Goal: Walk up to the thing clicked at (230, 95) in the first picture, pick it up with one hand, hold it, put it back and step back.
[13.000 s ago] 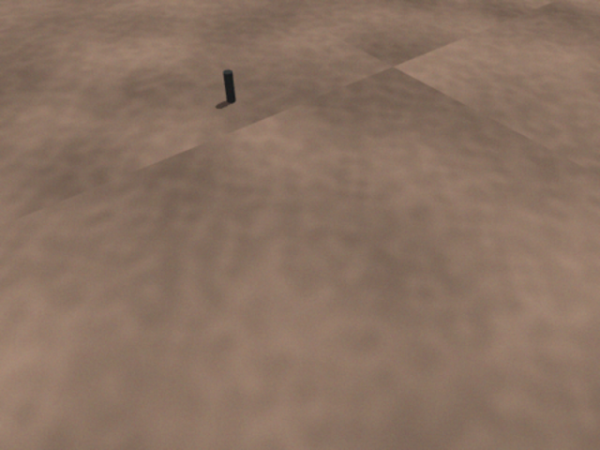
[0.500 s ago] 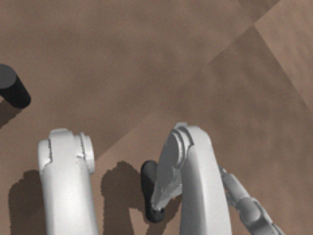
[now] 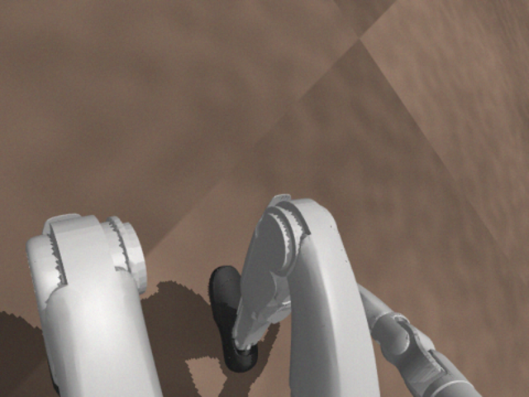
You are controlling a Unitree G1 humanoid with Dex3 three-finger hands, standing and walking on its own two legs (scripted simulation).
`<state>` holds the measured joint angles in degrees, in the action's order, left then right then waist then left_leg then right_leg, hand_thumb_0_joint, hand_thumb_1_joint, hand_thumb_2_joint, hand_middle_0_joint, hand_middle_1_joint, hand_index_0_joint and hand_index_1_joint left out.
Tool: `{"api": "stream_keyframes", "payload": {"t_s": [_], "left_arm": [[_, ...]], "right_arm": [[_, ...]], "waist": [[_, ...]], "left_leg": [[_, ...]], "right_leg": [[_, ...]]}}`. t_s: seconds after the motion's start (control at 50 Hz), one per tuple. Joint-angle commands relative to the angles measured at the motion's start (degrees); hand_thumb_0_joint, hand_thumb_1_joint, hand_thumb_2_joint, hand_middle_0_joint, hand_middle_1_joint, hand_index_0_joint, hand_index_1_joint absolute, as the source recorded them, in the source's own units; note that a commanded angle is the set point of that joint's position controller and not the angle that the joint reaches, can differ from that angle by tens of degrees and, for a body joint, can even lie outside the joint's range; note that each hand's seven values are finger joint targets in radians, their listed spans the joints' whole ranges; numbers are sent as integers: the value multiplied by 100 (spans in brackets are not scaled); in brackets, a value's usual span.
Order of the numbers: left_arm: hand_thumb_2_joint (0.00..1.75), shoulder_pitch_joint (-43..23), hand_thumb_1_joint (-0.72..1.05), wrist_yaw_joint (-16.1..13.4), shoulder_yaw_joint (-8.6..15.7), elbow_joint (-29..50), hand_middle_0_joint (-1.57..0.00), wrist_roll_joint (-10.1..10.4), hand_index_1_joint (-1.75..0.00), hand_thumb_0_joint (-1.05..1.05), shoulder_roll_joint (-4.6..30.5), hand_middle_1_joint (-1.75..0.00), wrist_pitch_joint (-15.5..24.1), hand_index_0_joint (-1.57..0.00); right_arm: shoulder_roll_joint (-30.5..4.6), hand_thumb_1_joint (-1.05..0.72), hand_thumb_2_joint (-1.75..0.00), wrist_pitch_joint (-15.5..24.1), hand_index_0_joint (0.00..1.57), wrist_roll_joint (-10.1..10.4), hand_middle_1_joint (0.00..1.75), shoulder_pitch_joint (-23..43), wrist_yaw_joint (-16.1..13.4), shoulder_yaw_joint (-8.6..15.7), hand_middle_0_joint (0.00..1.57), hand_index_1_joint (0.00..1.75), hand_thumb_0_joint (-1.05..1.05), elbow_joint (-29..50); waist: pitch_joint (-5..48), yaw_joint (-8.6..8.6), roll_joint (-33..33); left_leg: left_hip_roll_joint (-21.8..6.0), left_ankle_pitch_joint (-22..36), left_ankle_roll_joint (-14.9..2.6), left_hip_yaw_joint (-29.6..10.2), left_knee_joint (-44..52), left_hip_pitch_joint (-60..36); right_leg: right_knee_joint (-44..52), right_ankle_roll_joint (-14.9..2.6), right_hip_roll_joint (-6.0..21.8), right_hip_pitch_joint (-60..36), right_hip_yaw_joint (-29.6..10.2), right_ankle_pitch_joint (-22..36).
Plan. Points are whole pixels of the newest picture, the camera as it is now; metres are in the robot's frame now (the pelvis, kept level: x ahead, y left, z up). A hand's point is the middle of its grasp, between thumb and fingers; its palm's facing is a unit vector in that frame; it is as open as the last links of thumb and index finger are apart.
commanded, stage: close in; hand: left
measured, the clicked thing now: out of the picture +0.43 +0.32 -0.19
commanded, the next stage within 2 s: close in 0.24 s
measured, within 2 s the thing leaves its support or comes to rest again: leaves its support in 1.36 s
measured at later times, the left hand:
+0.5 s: hand out of the picture +0.41 +0.30 -0.18, palm faces +0.38 -0.93 +0.03, open 16.3 cm
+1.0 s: hand out of the picture +0.43 +0.30 -0.17, palm faces +0.40 -0.92 +0.02, open 8.2 cm
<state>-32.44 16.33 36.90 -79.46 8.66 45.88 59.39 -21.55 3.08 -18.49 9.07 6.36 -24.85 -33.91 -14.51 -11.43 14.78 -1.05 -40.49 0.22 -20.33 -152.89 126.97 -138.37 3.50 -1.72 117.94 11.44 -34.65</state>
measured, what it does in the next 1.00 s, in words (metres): stands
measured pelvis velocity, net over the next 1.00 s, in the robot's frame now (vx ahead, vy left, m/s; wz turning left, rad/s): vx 0.00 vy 0.00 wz -0.04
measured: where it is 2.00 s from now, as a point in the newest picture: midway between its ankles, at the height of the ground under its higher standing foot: (170, 365)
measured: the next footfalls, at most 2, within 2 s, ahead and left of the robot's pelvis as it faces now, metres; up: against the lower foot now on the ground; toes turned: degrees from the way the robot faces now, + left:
none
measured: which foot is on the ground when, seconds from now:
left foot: down 0.00-1.00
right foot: down 0.00-1.00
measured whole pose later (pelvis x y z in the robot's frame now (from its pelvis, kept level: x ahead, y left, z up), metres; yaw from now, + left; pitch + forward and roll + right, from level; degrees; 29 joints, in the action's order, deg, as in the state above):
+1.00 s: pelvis +0.00 +0.00 +0.00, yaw -2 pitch +11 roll -19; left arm -37.3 0.6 30.4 -83.9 5.0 48.6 63.6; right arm -21.0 -2.2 -21.0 10.2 8.2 -29.5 -31.7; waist -17.3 -14.0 16.1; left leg -1.7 -41.4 -0.2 -22.7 -153.4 126.9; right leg -136.6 4.7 -3.1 117.3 13.2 -33.9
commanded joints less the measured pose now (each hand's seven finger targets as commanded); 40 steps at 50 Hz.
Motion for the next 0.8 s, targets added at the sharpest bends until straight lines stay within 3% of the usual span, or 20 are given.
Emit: {"api": "stream_keyframes", "payload": {"t_s": [0.0, 0.08, 0.16, 0.26, 0.3, 0.36, 0.4, 0.5, 0.56, 0.78], "left_arm": [[9, -998, -61, -340, -220, 664, -7, 45, -11, 0, 991, -14, 533, -10], [12, -1128, -60, -543, -451, 450, -7, 9, -12, 0, 823, -14, 643, -10], [12, -1193, -58, -737, -439, 389, -7, -31, -11, 0, 963, -13, 789, -9], [14, -1089, -57, -965, -368, 319, -8, -101, -12, 0, 1091, -13, 930, -9], [15, -1143, -54, -1064, -422, 294, -7, -159, -12, 0, 1023, -12, 955, -8], [21, -1187, -42, -1150, -468, 308, -12, -206, -15, 0, 1015, -13, 989, -10], [32, -1226, -26, -1191, -460, 354, -26, -220, -27, 0, 1102, -26, 1006, -25], [45, -1333, 8, -1262, -502, 338, -39, -155, -38, 0, 1019, -37, 1026, -38], [53, -1382, 24, -1294, -550, 327, -45, -230, -43, 0, 1158, -42, 990, -43], [74, -1429, 57, -1489, -542, 284, -66, -289, -64, 0, 1120, -62, 892, -64]], "right_arm": [[-2101, -91, -90, -104, 20, -40, 30, -118, -62, 654, 20, 30, 0, 173], [-2083, -91, -90, -164, 20, -77, 30, -85, -12, 570, 20, 30, 0, 241], [-2095, -91, -90, -231, 20, -108, 30, -34, 19, 478, 20, 30, 0, 300], [-2082, -91, -90, -295, 20, -170, 30, -1, 31, 392, 20, 30, 0, 328], [-2091, -91, -90, -319, 20, -203, 30, 1, 38, 366, 20, 30, 0, 329], [-2110, -90, -90, -378, 20, -229, 30, 2, 49, 347, 20, 30, 0, 325], [-2108, -88, -90, -393, 20, -233, 30, 18, 40, 321, 20, 30, 0, 317], [-2096, -88, -90, -425, 20, -260, 30, -27, 42, 264, 20, 30, 0, 279], [-2100, -87, -90, -460, 20, -251, 30, 13, 27, 256, 20, 30, 0, 273], [-2061, -86, -89, -551, 20, -271, 30, -34, 46, 229, 20, 30, 0, 296]], "waist": [[2962, -574, -3222], [2771, -691, -2972], [2658, -676, -2979], [2710, -598, -3098], [2728, -677, -3137], [2685, -760, -3200], [2712, -764, -3153], [2865, -879, -3147], [2749, -832, -3125], [2842, -872, -3104]], "left_leg": [[-325, 543, 216, 545, 2214, -2286], [-328, 369, 184, 417, 2207, -2163], [-325, 109, 170, 367, 2218, -2034], [-340, 315, 184, 398, 2179, -2119], [-360, 420, 206, 335, 2189, -2227], [-370, 442, 219, 304, 2186, -2248], [-375, 483, 201, 323, 2129, -2221], [-384, 712, 199, 310, 2032, -2332], [-388, 602, 177, 326, 2045, -2196], [-401, 669, 181, 305, 2049, -2262]], "right_leg": [[784, -390, -188, -1085, 759, 643], [810, -360, -212, -1013, 785, 539], [815, -345, -236, -1043, 809, 368], [801, -356, -277, -1182, 788, 532], [769, -351, -286, -1172, 831, 630], [767, -341, -288, -1201, 855, 685], [802, -338, -302, -1261, 847, 732], [816, -315, -327, -1427, 864, 965], [857, -330, -341, -1353, 867, 867], [888, -327, -369, -1485, 883, 947]]}}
